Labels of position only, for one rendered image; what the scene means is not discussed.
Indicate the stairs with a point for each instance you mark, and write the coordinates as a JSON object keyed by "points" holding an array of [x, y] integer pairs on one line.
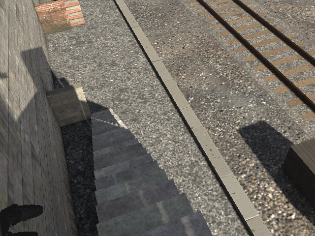
{"points": [[74, 12], [134, 196]]}

